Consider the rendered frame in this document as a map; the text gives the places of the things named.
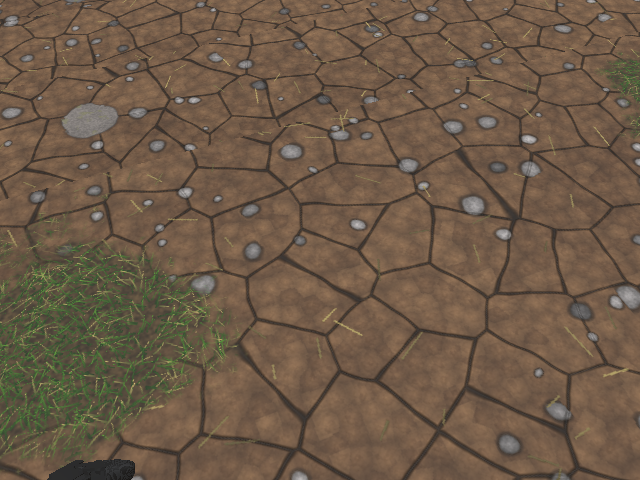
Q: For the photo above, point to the robot left hand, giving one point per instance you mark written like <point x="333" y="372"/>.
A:
<point x="116" y="469"/>

